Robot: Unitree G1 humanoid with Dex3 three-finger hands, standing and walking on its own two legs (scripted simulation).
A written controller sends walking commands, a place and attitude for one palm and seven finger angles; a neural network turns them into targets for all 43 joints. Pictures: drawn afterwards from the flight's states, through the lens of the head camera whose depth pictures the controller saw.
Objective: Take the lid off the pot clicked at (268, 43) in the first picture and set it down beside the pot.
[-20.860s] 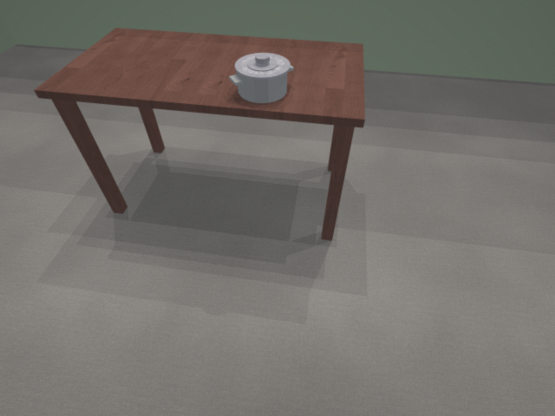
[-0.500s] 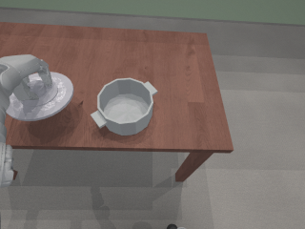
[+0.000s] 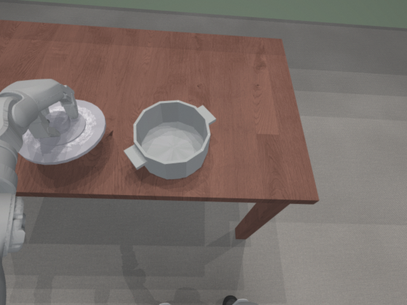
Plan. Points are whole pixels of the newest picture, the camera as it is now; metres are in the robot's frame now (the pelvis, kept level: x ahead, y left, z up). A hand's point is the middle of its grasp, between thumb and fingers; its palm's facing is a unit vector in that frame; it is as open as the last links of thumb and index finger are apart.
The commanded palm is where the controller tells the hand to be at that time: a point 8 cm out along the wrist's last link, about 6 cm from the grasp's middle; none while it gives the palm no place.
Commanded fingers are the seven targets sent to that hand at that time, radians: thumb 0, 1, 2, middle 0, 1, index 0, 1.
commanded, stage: lower the lid onto the table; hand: left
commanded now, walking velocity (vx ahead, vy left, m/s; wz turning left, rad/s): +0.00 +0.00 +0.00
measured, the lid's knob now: (57, 121) +0.49 +0.29 +0.01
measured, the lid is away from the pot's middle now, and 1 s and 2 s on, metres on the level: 0.24 0.24 0.25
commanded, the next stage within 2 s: open the fingers wide in 1.24 s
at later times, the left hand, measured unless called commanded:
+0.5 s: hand (56, 131) +0.46 +0.29 +0.01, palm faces -0.52 -0.06 -0.85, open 7.7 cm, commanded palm +0.50 +0.28 +0.07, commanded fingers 0.00 0.67 0.92 -0.88 -1.07 -0.85 -1.05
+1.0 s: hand (58, 137) +0.46 +0.29 -0.01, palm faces -0.52 -0.07 -0.85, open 7.7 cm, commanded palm +0.51 +0.28 +0.03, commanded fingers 0.00 0.67 0.92 -0.88 -1.07 -0.85 -1.05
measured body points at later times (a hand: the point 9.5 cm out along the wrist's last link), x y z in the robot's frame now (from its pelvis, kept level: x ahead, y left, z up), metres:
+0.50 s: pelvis -0.01 -0.01 -0.01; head +0.12 +0.01 +0.42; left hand +0.48 +0.29 +0.06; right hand -0.03 -0.30 -0.12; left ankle -0.04 +0.05 -0.72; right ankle -0.01 -0.16 -0.72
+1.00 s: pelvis -0.02 -0.01 -0.02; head +0.13 +0.02 +0.40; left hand +0.49 +0.29 +0.04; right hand -0.05 -0.29 -0.13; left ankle -0.04 +0.05 -0.72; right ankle -0.01 -0.16 -0.72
